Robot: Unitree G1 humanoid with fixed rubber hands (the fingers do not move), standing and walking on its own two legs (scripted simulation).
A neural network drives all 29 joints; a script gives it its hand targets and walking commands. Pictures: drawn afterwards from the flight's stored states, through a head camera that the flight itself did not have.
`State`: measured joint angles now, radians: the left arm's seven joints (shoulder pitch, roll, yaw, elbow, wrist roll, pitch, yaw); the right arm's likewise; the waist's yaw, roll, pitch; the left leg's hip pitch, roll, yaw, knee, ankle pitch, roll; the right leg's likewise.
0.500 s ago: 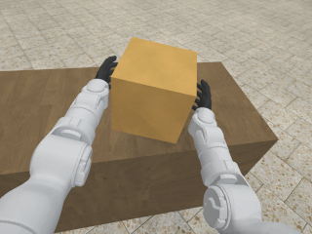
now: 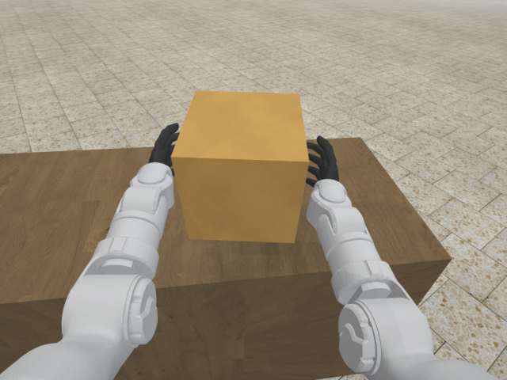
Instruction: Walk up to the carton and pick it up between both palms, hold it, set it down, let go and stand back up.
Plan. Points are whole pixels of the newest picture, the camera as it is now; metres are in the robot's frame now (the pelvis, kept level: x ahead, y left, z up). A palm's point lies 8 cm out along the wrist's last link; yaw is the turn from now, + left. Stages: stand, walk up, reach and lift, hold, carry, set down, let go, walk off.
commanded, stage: reach and lift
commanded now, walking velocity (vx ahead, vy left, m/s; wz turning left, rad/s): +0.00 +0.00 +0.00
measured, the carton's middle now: (244, 165) +0.42 +0.00 +0.16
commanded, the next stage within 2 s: hold in 0.86 s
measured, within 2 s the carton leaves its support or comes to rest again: neither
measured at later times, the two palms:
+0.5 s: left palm (158, 180) +0.38 +0.14 +0.16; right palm (323, 183) +0.37 -0.13 +0.16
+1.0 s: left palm (157, 173) +0.38 +0.14 +0.18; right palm (325, 176) +0.38 -0.13 +0.17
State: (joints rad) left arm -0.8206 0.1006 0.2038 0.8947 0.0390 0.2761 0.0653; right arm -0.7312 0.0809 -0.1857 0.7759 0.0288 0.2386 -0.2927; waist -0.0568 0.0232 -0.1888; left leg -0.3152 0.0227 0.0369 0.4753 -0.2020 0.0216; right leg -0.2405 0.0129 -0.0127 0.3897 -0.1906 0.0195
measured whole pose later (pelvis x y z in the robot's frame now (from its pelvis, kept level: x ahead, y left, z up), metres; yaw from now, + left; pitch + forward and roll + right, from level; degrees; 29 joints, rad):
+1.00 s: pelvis +0.00 -0.01 +0.00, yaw +0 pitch +1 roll -1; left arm -0.65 0.01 0.22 0.37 0.12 0.59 0.10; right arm -0.69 0.01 -0.04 0.55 0.16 0.40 -0.28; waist -0.05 0.01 -0.12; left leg -0.26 0.02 0.04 0.43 -0.18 0.01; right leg -0.20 0.01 -0.01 0.36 -0.18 0.01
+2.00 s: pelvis -0.01 -0.01 +0.00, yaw +0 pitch -1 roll -1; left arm -0.64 -0.01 0.23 0.22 0.15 0.72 0.09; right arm -0.67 0.01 -0.04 0.41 0.17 0.52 -0.28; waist -0.05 0.01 -0.12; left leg -0.25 0.02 0.04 0.43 -0.17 0.01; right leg -0.18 0.01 -0.01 0.37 -0.18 0.01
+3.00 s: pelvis -0.01 -0.01 +0.00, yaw +0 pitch -1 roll -1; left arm -0.64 -0.01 0.23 0.20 0.15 0.74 0.09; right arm -0.67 0.01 -0.04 0.40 0.17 0.53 -0.28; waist -0.05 0.01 -0.12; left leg -0.24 0.02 0.04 0.43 -0.17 0.01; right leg -0.18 0.01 -0.01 0.37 -0.17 0.01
